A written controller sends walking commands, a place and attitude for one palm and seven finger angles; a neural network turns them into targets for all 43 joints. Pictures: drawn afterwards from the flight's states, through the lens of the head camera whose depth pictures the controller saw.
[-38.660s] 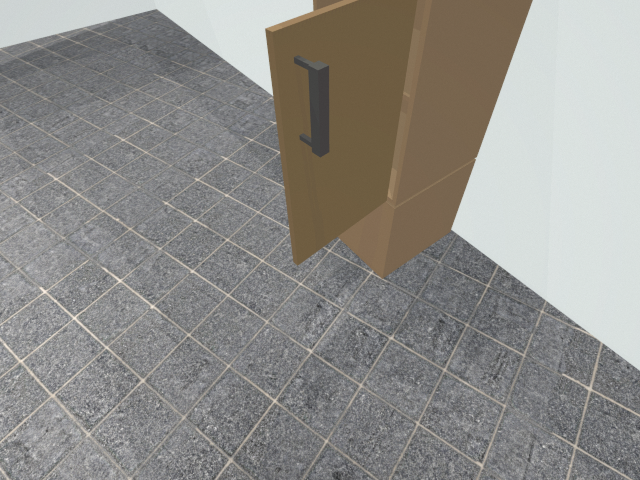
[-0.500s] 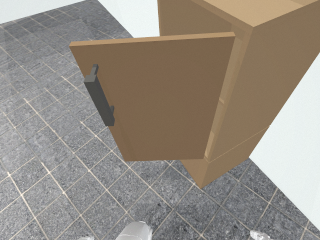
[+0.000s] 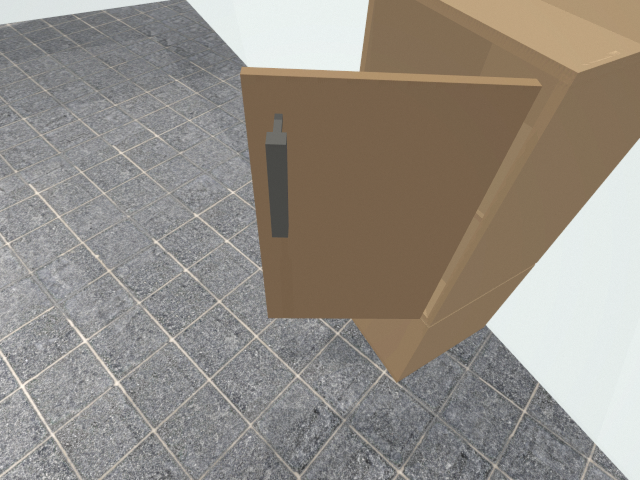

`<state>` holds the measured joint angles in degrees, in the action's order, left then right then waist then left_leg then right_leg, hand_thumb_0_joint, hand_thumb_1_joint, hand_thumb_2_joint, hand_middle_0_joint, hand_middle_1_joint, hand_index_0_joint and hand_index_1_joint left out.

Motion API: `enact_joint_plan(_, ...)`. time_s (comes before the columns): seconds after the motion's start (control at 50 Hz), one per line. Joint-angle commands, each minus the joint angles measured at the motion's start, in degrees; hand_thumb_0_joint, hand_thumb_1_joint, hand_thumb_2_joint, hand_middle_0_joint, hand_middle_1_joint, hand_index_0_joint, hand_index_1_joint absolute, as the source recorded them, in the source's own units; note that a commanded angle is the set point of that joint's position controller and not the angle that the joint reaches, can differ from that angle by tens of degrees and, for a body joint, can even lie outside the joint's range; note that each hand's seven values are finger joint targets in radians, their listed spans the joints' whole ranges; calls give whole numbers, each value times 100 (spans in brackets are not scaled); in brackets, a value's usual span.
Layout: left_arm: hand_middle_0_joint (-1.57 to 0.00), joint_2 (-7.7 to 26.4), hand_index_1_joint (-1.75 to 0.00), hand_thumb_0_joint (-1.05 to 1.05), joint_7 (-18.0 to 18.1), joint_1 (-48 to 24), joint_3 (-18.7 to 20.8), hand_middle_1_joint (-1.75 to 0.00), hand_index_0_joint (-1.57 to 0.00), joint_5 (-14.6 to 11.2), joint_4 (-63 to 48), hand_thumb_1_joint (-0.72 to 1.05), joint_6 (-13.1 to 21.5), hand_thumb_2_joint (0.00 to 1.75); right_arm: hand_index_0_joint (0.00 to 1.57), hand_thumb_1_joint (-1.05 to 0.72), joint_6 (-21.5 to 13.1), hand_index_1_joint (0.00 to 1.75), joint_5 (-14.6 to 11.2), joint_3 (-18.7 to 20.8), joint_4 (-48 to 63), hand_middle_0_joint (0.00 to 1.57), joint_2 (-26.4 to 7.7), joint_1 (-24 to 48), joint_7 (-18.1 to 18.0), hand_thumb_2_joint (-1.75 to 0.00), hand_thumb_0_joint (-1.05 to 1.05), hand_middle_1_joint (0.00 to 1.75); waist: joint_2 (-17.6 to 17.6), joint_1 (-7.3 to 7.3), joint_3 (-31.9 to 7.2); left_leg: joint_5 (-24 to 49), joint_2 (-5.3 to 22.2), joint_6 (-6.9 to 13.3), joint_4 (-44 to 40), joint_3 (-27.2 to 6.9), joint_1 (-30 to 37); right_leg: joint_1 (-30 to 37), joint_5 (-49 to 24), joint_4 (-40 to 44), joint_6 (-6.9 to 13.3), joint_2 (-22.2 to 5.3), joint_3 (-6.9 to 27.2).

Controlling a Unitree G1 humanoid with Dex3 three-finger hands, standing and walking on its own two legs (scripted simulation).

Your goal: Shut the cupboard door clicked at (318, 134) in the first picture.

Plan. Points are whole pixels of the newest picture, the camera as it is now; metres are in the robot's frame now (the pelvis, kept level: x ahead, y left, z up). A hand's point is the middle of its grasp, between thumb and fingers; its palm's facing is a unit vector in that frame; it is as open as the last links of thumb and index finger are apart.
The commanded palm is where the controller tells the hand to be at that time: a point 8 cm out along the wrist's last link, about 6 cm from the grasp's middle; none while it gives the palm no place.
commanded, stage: come to a stop and stand still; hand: left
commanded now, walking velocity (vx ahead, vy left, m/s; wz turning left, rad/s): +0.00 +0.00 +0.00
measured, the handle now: (279, 179) +0.47 +0.10 +0.11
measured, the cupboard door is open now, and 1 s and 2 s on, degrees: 60 60 60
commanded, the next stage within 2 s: look again from close up in 0.46 s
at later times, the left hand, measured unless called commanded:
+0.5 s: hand out of the picture -0.04 +0.16 -0.17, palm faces +0.02 -0.99 -0.16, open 7.3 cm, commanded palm none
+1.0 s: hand out of the picture -0.02 +0.18 -0.17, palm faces +0.01 -0.97 -0.24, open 7.3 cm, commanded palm none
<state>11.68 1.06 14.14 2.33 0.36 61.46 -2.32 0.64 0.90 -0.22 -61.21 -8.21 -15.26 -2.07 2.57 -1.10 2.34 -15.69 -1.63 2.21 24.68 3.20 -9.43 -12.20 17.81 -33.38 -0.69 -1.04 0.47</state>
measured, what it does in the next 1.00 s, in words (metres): steps on the spot: right foot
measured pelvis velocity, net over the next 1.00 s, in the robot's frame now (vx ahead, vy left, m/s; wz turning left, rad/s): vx -0.02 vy -0.01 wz -0.02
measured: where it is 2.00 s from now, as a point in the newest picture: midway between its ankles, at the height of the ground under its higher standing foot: outside the picture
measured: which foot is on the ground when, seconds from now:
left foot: down 0.00-1.00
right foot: up 0.00-0.00, down 0.02-1.00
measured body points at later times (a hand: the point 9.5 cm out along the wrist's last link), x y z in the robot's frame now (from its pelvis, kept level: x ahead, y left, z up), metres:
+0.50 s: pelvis -0.03 +0.00 +0.01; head -0.02 +0.00 +0.46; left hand -0.04 +0.21 -0.16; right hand -0.07 -0.22 -0.15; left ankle -0.03 +0.10 -0.74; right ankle -0.05 -0.12 -0.74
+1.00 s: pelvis -0.02 -0.01 +0.00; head -0.02 -0.02 +0.45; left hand -0.02 +0.23 -0.15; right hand -0.01 -0.23 -0.17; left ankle -0.03 +0.10 -0.74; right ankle -0.05 -0.12 -0.74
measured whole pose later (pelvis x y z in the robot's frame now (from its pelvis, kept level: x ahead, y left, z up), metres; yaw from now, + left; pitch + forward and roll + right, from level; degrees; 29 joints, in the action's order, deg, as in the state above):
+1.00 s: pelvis -0.02 -0.01 +0.00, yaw -1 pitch -1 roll +1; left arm 9.0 2.0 17.1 -0.7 0.5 63.2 1.8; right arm -1.8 0.8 -0.8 -62.2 -10.6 -15.5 -0.9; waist -1.5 0.0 0.3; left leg -15.1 -1.2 1.7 26.6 4.2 -10.9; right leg -10.7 18.1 -29.5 0.2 -0.5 1.3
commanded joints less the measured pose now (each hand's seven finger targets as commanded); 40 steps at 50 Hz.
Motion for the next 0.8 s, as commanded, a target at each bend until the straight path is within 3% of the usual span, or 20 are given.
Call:
enact_joint_plan(0.0,-20,393,-30,0,114,416,-32,-30,-20,18,24,90,257,90,20,-90,-172,30,-119,192,181,20,-656,-224,-52,-90,0,30,-219,86,-396,1887,773,-43,-221,-672,-89,809,-2103,1258,308,-600,648)
enact_joint_plan(0.02,-20,441,-30,0,117,282,-46,-30,-20,6,21,90,260,90,20,-90,-169,30,-119,162,124,20,-580,-259,-27,-90,0,30,-290,130,-199,1479,701,-98,-457,-690,-129,665,-2055,1246,383,-703,595)
enact_joint_plan(0.04,-20,385,-30,0,118,299,-69,-30,-20,12,37,90,257,90,20,-90,-181,30,-89,157,65,20,-567,-336,-13,-90,0,30,-299,142,-289,1865,666,-127,-523,-688,72,596,-2138,1097,360,-609,504)
enact_joint_plan(0.06,-20,317,-30,0,134,324,-61,-30,-20,12,91,90,289,90,20,-90,-180,30,-59,159,-13,20,-601,-383,-26,-90,0,30,73,142,-405,2324,700,-115,-385,-623,221,672,-2477,1012,338,-502,460)
enact_joint_plan(0.08,-20,251,-30,0,149,383,-87,-30,-20,-7,140,90,314,90,20,-90,-189,30,-54,159,-78,20,-661,-416,-37,-90,0,30,330,135,-542,2322,742,-105,-361,-569,417,676,-2514,1035,324,-495,441)
enact_joint_plan(0.22,-20,157,-30,0,127,294,-141,-30,-20,10,195,90,243,90,20,-90,-116,30,-49,108,-299,20,-518,-429,11,-90,0,30,-37,124,484,588,669,-88,-871,-579,-49,121,-691,1603,253,-407,511)
enact_joint_plan(0.34,-20,138,-30,0,108,404,-152,-30,-20,11,253,90,246,90,20,-90,-102,30,-42,98,-349,20,-491,-517,13,-90,0,30,-281,130,519,112,651,-107,-1031,-592,-169,95,-530,1642,246,-374,549)
enact_joint_plan(0.52,-20,29,-30,0,114,605,-169,-30,-20,16,348,90,302,90,20,-90,-153,30,-64,102,-345,20,-453,-586,-14,-90,0,30,-232,141,257,544,696,-80,-912,-559,89,107,-828,1641,237,-386,526)
enact_joint_plan(0.54,-20,232,-30,0,322,877,-263,-30,-20,141,375,90,524,90,20,-90,-302,30,-73,46,39,20,-687,-1,89,-90,0,30,-538,-52,337,1506,807,-210,305,-372,-373,10,-2213,1369,211,-669,498)
enact_joint_plan(0.56,-20,422,-30,0,275,745,-198,-30,-20,41,141,90,513,90,20,-90,-228,30,-34,58,175,20,-436,-285,105,-90,0,30,-615,216,-14,168,579,-199,65,-502,-177,-133,-515,1391,367,-714,720)
enact_joint_plan(0.58,-20,343,-30,0,222,602,-212,-30,-20,59,84,90,484,90,20,-90,-248,30,-4,85,124,20,-487,-423,97,-90,0,30,-883,248,170,73,598,-127,-140,-570,-318,-339,2,1181,416,-544,603)
enact_joint_plan(0.6,-20,283,-30,0,196,687,-236,-30,-20,53,108,90,477,90,20,-90,-244,30,0,72,120,20,-531,-554,96,-90,0,30,-816,244,21,-77,659,-76,-144,-640,-440,-268,152,1081,413,-394,501)
enact_joint_plan(0.62,-20,222,-30,0,178,712,-238,-30,-20,64,89,90,485,90,20,-90,-281,30,27,64,162,20,-487,-610,98,-90,0,30,-1122,203,-125,148,688,-31,-193,-716,-486,-106,-156,948,430,-363,410)
enact_joint_plan(0.7,-20,69,-30,0,145,739,-280,-30,-20,56,108,90,461,90,20,-90,-287,30,-20,75,276,20,-591,-524,71,-90,0,30,-217,174,68,205,731,50,-293,-787,-475,-261,-242,881,377,-299,441)
enact_joint_plan(0.78,-20,135,-30,0,146,699,-275,-30,-20,47,70,90,463,90,20,-90,-295,30,-30,68,229,20,-651,-465,71,-90,0,30,68,156,322,429,704,58,-327,-725,-416,-405,-429,912,333,-327,516)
